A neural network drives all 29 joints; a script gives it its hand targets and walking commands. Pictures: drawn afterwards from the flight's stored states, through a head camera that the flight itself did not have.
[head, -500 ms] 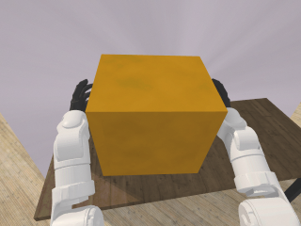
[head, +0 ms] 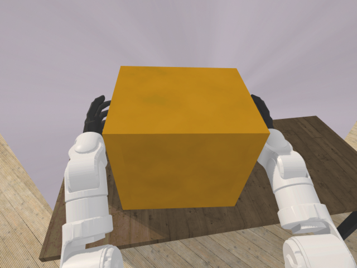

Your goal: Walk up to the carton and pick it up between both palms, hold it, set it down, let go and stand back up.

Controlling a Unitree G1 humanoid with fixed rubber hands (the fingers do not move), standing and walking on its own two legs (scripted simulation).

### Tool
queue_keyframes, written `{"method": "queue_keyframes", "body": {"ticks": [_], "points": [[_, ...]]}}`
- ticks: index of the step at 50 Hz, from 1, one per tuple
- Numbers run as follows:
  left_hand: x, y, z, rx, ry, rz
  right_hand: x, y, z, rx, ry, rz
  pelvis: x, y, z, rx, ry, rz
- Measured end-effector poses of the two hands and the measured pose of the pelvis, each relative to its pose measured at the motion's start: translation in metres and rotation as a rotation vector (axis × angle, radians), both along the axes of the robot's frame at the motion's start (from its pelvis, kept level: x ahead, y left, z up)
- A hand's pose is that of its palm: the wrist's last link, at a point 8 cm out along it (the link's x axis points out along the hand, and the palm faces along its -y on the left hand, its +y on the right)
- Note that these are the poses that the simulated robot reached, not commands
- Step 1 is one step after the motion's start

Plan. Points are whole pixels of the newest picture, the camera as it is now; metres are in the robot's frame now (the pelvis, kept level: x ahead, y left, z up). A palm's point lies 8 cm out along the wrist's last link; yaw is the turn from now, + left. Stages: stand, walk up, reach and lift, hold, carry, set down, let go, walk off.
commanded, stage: hold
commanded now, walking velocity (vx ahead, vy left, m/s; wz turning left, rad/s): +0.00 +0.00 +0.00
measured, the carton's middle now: (179, 138) +0.37 +0.00 +0.15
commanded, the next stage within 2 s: none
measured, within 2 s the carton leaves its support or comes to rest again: neither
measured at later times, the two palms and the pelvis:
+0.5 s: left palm (93, 134) +0.35 +0.18 +0.19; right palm (261, 131) +0.35 -0.17 +0.18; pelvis +0.00 +0.00 +0.00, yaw +0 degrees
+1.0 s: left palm (93, 133) +0.35 +0.18 +0.19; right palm (261, 130) +0.35 -0.17 +0.18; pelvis +0.00 +0.00 +0.00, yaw +0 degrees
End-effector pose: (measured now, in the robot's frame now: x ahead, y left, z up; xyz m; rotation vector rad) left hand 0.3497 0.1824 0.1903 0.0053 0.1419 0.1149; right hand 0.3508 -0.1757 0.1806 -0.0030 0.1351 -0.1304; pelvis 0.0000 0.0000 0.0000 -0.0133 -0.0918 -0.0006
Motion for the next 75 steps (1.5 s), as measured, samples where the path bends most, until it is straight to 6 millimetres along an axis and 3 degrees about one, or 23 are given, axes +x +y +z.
{"method": "queue_keyframes", "body": {"ticks": [75], "points": [[-0.0038, 0.0015, 0.0006, 0.007, -0.012, -0.002, -0.0046, 0.0018, -0.0002, 0.007, -0.015, -0.005, 0.0000, 0.0016, 0.0000, -0.001, -0.003, 0.005]]}}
